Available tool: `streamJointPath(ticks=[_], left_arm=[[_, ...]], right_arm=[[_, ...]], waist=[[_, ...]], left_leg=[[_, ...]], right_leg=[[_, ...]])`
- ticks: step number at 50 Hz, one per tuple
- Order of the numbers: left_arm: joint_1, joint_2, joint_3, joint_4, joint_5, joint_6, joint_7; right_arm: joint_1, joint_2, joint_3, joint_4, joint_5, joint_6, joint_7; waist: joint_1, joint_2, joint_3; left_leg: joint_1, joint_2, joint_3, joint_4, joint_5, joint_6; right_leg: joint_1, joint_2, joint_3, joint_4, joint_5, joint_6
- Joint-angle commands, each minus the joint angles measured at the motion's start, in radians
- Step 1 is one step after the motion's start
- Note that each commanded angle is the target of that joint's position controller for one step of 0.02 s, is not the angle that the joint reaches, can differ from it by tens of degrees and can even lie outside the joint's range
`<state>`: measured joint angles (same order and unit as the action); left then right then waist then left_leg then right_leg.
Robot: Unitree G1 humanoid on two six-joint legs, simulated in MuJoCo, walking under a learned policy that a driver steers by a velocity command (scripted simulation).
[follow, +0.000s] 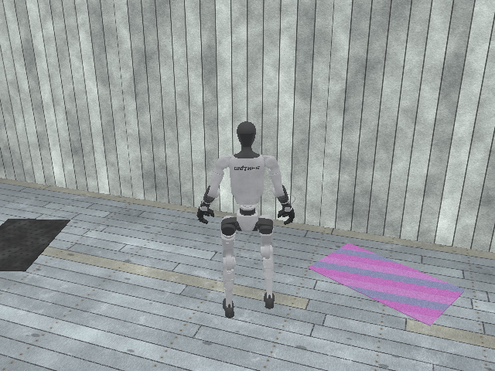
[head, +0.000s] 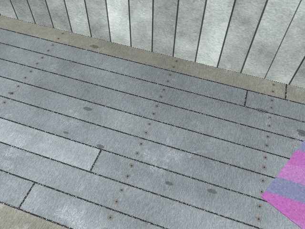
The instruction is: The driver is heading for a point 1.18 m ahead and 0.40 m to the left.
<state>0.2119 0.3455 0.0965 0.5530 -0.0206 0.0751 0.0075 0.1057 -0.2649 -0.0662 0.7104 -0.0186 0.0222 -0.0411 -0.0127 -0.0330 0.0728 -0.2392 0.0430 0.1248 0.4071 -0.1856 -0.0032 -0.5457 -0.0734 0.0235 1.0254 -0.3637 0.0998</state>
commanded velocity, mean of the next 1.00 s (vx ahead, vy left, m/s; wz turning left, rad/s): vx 0.19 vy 0.00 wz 0.57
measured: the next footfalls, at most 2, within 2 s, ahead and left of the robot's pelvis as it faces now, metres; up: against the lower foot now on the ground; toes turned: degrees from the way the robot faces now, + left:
right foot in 0.12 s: +0.05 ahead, -0.16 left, +0.00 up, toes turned -1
left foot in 0.60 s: +0.26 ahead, +0.16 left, +0.00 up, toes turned +23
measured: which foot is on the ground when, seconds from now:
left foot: down 0.00-0.12, up 0.14-0.58, down 0.60-1.00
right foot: up 0.00-0.10, down 0.12-0.60, up 0.62-1.00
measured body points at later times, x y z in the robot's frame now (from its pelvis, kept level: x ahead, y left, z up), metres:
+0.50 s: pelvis +0.10 -0.02 -0.01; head +0.12 +0.00 +0.44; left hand +0.11 +0.28 -0.12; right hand +0.31 -0.25 -0.10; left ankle +0.23 +0.16 -0.69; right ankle +0.01 -0.16 -0.74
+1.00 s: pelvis +0.24 +0.06 -0.01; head +0.26 +0.11 +0.44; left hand +0.21 +0.40 -0.11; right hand +0.56 -0.07 -0.07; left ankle +0.23 +0.14 -0.74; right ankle +0.43 -0.01 -0.70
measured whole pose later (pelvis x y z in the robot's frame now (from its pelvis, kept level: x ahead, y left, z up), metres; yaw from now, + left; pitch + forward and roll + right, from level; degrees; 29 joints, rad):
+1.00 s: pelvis +0.24 +0.06 -0.01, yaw +39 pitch +3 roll -2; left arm 0.10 0.32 0.07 0.68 0.01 -0.03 0.03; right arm 0.15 -0.34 -0.09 0.59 0.01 0.05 -0.04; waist -0.02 -0.03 0.05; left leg -0.34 -0.18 -0.24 0.52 -0.18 0.08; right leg -0.59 0.02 0.16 0.79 -0.19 0.10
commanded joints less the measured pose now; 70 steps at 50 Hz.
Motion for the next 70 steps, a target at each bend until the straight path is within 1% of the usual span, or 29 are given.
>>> streamJointPath(ticks=[1, 4, 6, 7, 8, 9, 13, 16, 20, 25, 29, 30, 31, 32, 33, 34, 36, 39, 46, 51, 54, 55, 56, 58, 62, 67, 68, 69, 70], left_arm=[[-0.081, 0.032, -0.005, -0.107, 0.015, -0.025, -0.001], [0.010, 0.017, -0.007, -0.049, 0.022, -0.025, 0.002], [0.102, 0.022, -0.010, 0.002, 0.026, -0.026, 0.006], [0.195, 0.119, 0.010, 0.004, 0.021, -0.023, 0.019], [0.214, 0.232, 0.049, 0.017, 0.037, -0.033, 0.015], [0.181, 0.191, 0.041, 0.009, 0.037, -0.064, 0.009], [0.061, 0.057, -0.005, 0.038, 0.022, -0.149, 0.023], [0.070, 0.029, -0.006, 0.058, 0.039, -0.173, 0.027], [0.014, 0.050, 0.003, 0.066, 0.052, -0.159, 0.034], [0.005, 0.123, 0.038, 0.091, 0.008, -0.130, 0.030], [-0.038, 0.121, 0.044, 0.092, -0.052, -0.118, -0.002], [0.012, 0.062, 0.023, 0.084, -0.032, -0.132, -0.015], [0.116, -0.040, -0.008, 0.022, 0.029, -0.144, -0.013], [0.095, 0.066, 0.000, 0.041, 0.030, -0.161, -0.013], [-0.045, 0.096, 0.005, 0.004, -0.002, -0.164, -0.006], [-0.074, 0.080, 0.000, 0.001, 0.007, -0.161, 0.012], [-0.076, 0.102, 0.011, 0.017, 0.037, -0.137, 0.030], [-0.049, 0.061, 0.003, 0.047, 0.050, -0.123, 0.024], [-0.140, 0.045, -0.006, 0.042, 0.032, -0.109, 0.028], [-0.132, 0.043, -0.019, 0.061, 0.034, -0.129, 0.006], [-0.102, 0.005, -0.033, 0.069, 0.032, -0.144, -0.017], [-0.129, 0.025, -0.032, 0.054, 0.041, -0.145, -0.018], [-0.159, 0.118, -0.012, 0.029, 0.046, -0.142, -0.012], [-0.135, 0.129, 0.001, 0.039, 0.022, -0.123, -0.014], [-0.039, 0.139, 0.018, 0.048, -0.003, -0.101, -0.003], [-0.109, 0.129, 0.039, 0.012, -0.023, -0.053, 0.024], [-0.123, 0.102, 0.033, -0.003, -0.026, -0.045, 0.025], [-0.098, 0.067, 0.022, -0.024, -0.027, -0.045, 0.022], [-0.040, 0.106, 0.036, -0.004, -0.004, -0.057, 0.016]], right_arm=[[0.011, -0.224, -0.061, -0.043, 0.013, -0.005, 0.021], [-0.007, -0.193, -0.041, -0.020, 0.047, -0.015, 0.045], [0.040, -0.085, 0.006, 0.011, 0.050, -0.036, 0.069], [0.028, -0.027, 0.030, -0.015, 0.006, -0.042, 0.084], [0.005, -0.104, 0.001, -0.037, 0.050, -0.046, 0.075], [-0.060, -0.200, -0.029, -0.049, 0.077, -0.048, 0.064], [0.037, -0.162, -0.049, -0.002, 0.052, -0.049, 0.052], [0.063, -0.118, -0.045, 0.001, 0.054, -0.048, 0.055], [0.029, -0.075, -0.031, -0.044, 0.039, -0.038, 0.074], [-0.018, -0.081, -0.024, -0.109, 0.041, -0.018, 0.116], [0.245, -0.214, -0.092, -0.075, 0.037, 0.007, 0.084], [0.333, -0.298, -0.123, -0.062, 0.043, 0.011, 0.054], [0.245, -0.423, -0.135, -0.115, 0.034, 0.011, 0.046], [0.252, -0.381, -0.117, -0.176, 0.025, -0.018, 0.069], [0.232, -0.318, -0.100, -0.160, 0.023, -0.038, 0.075], [0.178, -0.276, -0.088, -0.151, 0.042, -0.046, 0.071], [0.064, -0.206, -0.065, -0.179, 0.042, -0.038, 0.048], [0.021, -0.230, -0.075, -0.198, 0.026, -0.024, 0.023], [0.035, -0.242, -0.077, -0.199, 0.047, 0.016, -0.006], [0.047, -0.146, -0.026, -0.180, 0.012, 0.018, 0.002], [0.030, -0.075, 0.017, -0.149, -0.002, 0.002, 0.026], [0.074, -0.078, 0.018, -0.128, -0.010, -0.011, 0.032], [0.141, -0.117, 0.005, -0.120, -0.025, -0.021, 0.031], [0.117, -0.172, -0.012, -0.122, -0.019, -0.021, 0.019], [0.044, -0.118, -0.019, -0.150, 0.008, -0.001, 0.011], [0.104, -0.082, -0.030, -0.108, 0.029, -0.025, 0.031], [0.124, -0.116, -0.043, -0.099, 0.024, -0.024, 0.032], [0.090, -0.199, -0.061, -0.097, 0.000, -0.018, 0.031], [0.032, -0.169, -0.057, -0.125, -0.023, -0.025, 0.028]], waist=[[-0.037, 0.179, -0.154], [0.017, 0.191, -0.170], [0.050, 0.112, -0.230], [0.066, -0.130, -0.288], [0.121, -0.248, -0.225], [0.149, -0.181, -0.120], [0.051, -0.162, -0.007], [0.038, -0.094, -0.008], [0.026, -0.064, 0.044], [0.039, -0.039, 0.048], [-0.114, -0.005, -0.141], [-0.136, 0.151, -0.191], [0.015, 0.398, -0.322], [-0.069, 0.189, -0.555], [-0.086, 0.105, -0.439], [-0.041, 0.044, -0.280], [0.023, 0.067, -0.175], [0.047, 0.071, -0.170], [0.010, 0.141, -0.169], [-0.038, 0.181, -0.217], [-0.003, 0.155, -0.194], [-0.016, 0.123, -0.169], [-0.074, 0.008, -0.154], [-0.058, -0.130, -0.138], [-0.011, -0.173, -0.158], [-0.037, -0.122, -0.229], [-0.036, -0.071, -0.224], [0.011, 0.198, -0.166], [0.031, 0.245, -0.154]], left_leg=[[0.130, 0.232, -0.159, -0.101, 0.280, 0.231], [0.111, 0.225, -0.172, -0.027, 0.350, 0.209], [-0.084, 0.150, -0.129, 0.034, 0.091, 0.081], [-0.309, 0.044, -0.046, 0.299, -0.373, -0.004], [-0.496, 0.003, -0.079, 0.488, -0.460, -0.017], [-0.554, 0.029, -0.154, 0.626, -0.374, -0.005], [-0.646, 0.043, -0.211, 0.752, -0.047, -0.011], [-0.667, 0.054, -0.207, 0.786, 0.074, -0.034], [-0.538, 0.078, -0.146, 0.586, 0.195, -0.075], [-0.402, 0.073, -0.058, 0.362, 0.117, -0.012], [0.016, -0.105, 0.043, 0.208, 0.068, 0.105], [0.263, -0.069, -0.108, 0.120, 0.368, 0.162], [0.532, 0.230, -0.719, 0.089, 0.501, 0.423], [0.563, 0.332, -0.941, -0.039, 0.296, 0.493], [0.474, 0.290, -0.856, -0.110, 0.056, 0.428], [0.319, 0.231, -0.758, -0.127, -0.055, 0.351], [0.079, 0.148, -0.627, -0.139, -0.035, 0.277], [-0.039, 0.076, -0.518, -0.108, 0.205, 0.255], [-0.014, 0.012, -0.607, -0.056, 0.006, 0.193], [0.031, 0.068, -0.553, 0.049, 0.272, 0.204], [-0.011, 0.062, -0.509, 0.073, 0.328, 0.179], [-0.019, 0.023, -0.485, 0.070, 0.238, 0.139], [-0.014, -0.057, -0.419, 0.135, 0.056, 0.093], [-0.005, -0.128, -0.274, 0.189, -0.093, 0.023], [-0.087, -0.153, -0.215, 0.248, -0.233, 0.008], [0.046, -0.121, -0.221, 0.020, -0.103, 0.011], [0.157, -0.036, -0.279, -0.039, -0.004, 0.044], [0.215, 0.147, -0.478, -0.078, 0.234, 0.152], [0.232, 0.310, -0.575, -0.059, 0.515, 0.256]], right_leg=[[0.075, 0.033, -0.047, -0.170, -0.070, -0.017], [0.261, 0.073, -0.044, -0.486, 0.037, -0.067], [0.637, 0.028, 0.012, -0.707, 0.262, -0.111], [0.819, -0.210, 0.273, -0.653, 0.327, -0.183], [0.655, -0.363, 0.427, -0.775, -0.213, -0.354], [0.578, -0.323, 0.447, -0.858, -0.465, -0.354], [0.532, -0.235, 0.208, -0.918, -0.265, -0.218], [0.544, -0.228, 0.059, -0.931, -0.072, -0.212], [0.429, -0.187, -0.160, -0.894, 0.258, -0.220], [0.469, -0.233, -0.240, -0.789, 0.471, -0.214], [0.456, -0.179, -0.291, -0.286, 0.908, -0.133], [0.239, -0.102, -0.270, 0.003, 0.433, -0.055], [-0.155, 0.123, -0.176, 0.437, -0.362, 0.023], [-0.171, 0.121, 0.113, 0.519, -0.353, 0.004], [-0.224, 0.100, 0.122, 0.473, -0.231, -0.033], [-0.232, 0.059, 0.116, 0.355, -0.151, -0.054], [-0.116, 0.021, 0.129, 0.193, -0.044, -0.072], [-0.028, 0.064, 0.101, 0.068, 0.023, -0.047], [-0.057, 0.126, 0.149, -0.181, 0.153, 0.002], [0.073, 0.052, 0.090, -0.275, 0.193, -0.012], [0.289, 0.043, 0.060, -0.531, 0.286, -0.067], [0.348, 0.029, 0.120, -0.613, 0.453, -0.098], [0.354, -0.047, 0.224, -0.588, 0.680, -0.146], [0.291, -0.084, 0.340, -0.620, 0.540, -0.256], [0.358, -0.126, 0.519, -0.623, 0.511, -0.307], [0.332, -0.039, 0.481, -0.563, 0.478, -0.235], [0.211, 0.022, 0.421, -0.504, 0.343, -0.192], [-0.002, 0.157, 0.228, -0.358, 0.043, -0.120], [-0.087, 0.154, 0.160, -0.145, -0.221, -0.068]])
Keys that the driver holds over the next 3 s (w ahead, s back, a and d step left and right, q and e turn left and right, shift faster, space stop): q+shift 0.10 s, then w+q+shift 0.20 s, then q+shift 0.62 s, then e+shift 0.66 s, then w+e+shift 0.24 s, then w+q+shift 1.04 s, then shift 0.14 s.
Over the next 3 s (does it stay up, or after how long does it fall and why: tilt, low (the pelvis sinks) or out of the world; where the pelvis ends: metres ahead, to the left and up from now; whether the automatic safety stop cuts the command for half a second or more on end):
stays up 1.11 0.28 -0.03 its command is cut before an obstacle after 2.4 s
